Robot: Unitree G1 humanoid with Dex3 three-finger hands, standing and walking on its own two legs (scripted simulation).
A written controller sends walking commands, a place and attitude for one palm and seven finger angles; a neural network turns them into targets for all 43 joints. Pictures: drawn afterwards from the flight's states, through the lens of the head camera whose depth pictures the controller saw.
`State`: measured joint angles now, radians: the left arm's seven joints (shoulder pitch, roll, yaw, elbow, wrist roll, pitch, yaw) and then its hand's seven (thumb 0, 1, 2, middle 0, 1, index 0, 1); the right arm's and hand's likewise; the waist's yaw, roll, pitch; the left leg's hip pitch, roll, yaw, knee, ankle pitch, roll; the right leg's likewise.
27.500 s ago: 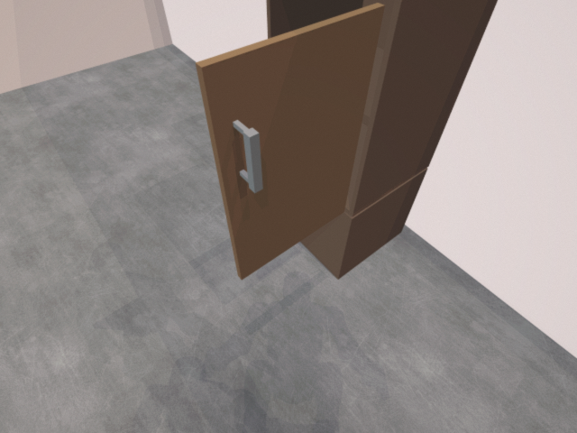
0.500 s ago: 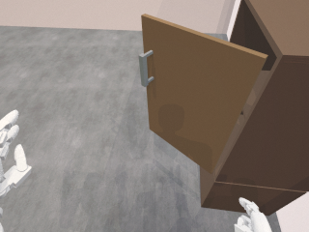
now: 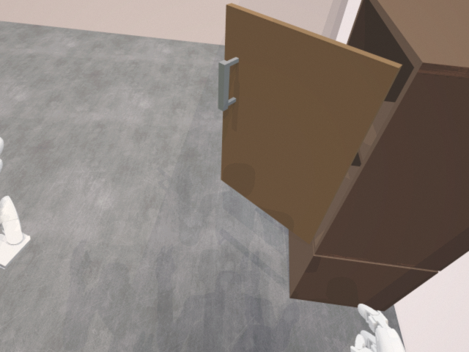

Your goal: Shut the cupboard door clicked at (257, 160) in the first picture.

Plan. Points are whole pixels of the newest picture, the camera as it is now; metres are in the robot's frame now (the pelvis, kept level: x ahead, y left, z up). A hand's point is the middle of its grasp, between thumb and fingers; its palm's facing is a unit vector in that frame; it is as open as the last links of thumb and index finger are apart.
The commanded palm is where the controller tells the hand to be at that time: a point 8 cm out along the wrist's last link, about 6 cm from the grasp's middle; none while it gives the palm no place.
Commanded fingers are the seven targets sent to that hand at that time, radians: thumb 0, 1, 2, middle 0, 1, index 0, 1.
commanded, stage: step back with the hand held close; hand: left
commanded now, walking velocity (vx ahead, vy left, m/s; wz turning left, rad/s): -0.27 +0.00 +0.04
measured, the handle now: (228, 84) +0.71 +0.07 +0.10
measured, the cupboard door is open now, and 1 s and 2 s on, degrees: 55 55 55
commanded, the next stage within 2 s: stop stepping back and stand still in 0.82 s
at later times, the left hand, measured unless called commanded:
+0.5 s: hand out of the picture +0.15 +0.26 +0.19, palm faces +0.45 -0.75 -0.48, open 7.4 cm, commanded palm +0.09 +0.30 +0.20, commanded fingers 0.00 0.90 0.90 -0.20 -0.30 -0.20 -0.30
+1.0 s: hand out of the picture +0.04 +0.18 +0.20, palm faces +0.17 -0.77 -0.62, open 7.4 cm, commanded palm -0.03 +0.25 +0.20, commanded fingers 0.00 0.90 0.90 -0.20 -0.30 -0.20 -0.30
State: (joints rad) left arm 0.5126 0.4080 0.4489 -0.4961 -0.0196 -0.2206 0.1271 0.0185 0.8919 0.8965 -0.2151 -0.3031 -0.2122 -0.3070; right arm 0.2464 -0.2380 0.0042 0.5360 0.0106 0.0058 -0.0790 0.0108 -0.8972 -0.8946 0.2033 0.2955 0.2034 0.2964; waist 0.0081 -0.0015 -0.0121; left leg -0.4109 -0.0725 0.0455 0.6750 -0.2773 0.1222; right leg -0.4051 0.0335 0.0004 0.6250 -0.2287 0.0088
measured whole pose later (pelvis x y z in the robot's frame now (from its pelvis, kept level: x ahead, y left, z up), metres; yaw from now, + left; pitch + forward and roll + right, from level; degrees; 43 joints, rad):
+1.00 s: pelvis -0.18 -0.05 +0.00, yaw -1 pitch +2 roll -6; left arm 0.62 0.63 0.55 -0.74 -0.10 -0.30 0.05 0.02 0.89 0.90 -0.22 -0.30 -0.22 -0.31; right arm 0.09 -0.16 0.00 0.57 0.00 -0.09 -0.02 0.01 -0.90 -0.89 0.20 0.30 0.21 0.30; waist -0.03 0.01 0.08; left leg -0.63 0.08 -0.01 0.52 -0.04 0.02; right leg -0.06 0.13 -0.06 0.43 -0.40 -0.03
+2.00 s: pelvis -0.20 +0.04 +0.02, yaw +1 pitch +0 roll -2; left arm 0.55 0.51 0.51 -0.58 -0.05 -0.24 0.17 0.02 0.89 0.90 -0.21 -0.30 -0.21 -0.31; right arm 0.20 -0.16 0.03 0.59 0.00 -0.12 -0.06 0.01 -0.90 -0.89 0.20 0.30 0.20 0.30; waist -0.02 -0.03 0.02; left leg -0.33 0.05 0.09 0.56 -0.24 0.03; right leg -0.19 0.02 -0.05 0.48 -0.27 0.00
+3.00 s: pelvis -0.21 +0.05 +0.02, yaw +1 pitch -1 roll -1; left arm 0.39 0.18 0.00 1.14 0.01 0.02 0.03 0.01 0.92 0.90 -0.20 -0.30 -0.20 -0.30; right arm 0.31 -0.16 0.00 1.09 -0.01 0.02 -0.02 0.01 -0.90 -0.89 0.20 0.29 0.20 0.30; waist -0.01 0.02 0.04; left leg -0.26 0.00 0.11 0.43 -0.15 0.06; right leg -0.16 -0.02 -0.04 0.42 -0.24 0.02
